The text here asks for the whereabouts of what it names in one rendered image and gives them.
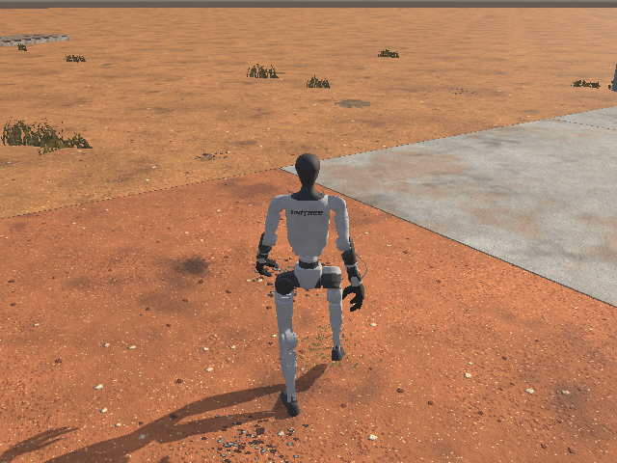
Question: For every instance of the robot left hand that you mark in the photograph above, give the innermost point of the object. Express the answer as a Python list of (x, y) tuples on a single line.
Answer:
[(262, 271)]

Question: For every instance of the robot head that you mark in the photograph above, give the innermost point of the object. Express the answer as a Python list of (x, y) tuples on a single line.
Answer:
[(307, 167)]

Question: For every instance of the robot right forearm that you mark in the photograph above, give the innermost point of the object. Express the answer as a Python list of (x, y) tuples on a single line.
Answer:
[(351, 265)]

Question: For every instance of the right robot upper arm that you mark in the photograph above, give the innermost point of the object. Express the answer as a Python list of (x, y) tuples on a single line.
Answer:
[(339, 206)]

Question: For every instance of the right robot thigh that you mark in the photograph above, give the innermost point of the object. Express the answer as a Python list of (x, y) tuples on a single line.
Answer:
[(331, 280)]

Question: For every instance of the robot right hand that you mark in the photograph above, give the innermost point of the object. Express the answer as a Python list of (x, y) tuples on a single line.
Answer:
[(359, 290)]

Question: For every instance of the left robot upper arm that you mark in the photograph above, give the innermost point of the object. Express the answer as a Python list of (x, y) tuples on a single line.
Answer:
[(273, 217)]

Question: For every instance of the robot left forearm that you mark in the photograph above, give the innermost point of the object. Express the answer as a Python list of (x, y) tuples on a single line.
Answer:
[(263, 251)]

